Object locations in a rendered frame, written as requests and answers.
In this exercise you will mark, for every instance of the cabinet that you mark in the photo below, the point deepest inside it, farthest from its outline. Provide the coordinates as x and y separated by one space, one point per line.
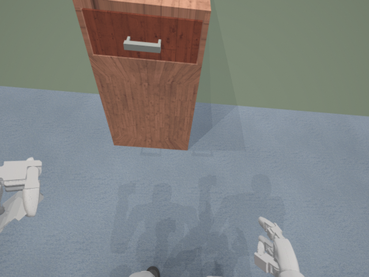
148 103

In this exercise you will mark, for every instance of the handle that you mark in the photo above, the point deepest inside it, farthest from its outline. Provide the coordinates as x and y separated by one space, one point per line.
142 46

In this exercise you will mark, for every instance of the drawer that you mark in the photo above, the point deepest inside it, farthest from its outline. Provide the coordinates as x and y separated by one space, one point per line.
109 29

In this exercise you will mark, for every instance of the right robot hand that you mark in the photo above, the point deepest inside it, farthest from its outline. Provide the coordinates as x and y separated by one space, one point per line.
280 255

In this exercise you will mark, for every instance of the left robot hand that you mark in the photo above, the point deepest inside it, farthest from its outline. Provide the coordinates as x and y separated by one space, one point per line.
17 176

